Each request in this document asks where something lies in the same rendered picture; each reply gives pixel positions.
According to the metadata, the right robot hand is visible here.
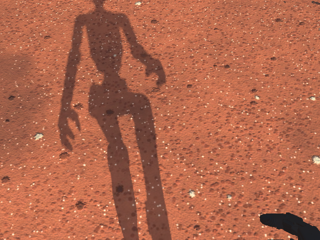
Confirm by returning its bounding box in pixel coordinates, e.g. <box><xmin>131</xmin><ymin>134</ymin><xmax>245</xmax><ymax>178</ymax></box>
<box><xmin>259</xmin><ymin>212</ymin><xmax>320</xmax><ymax>240</ymax></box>

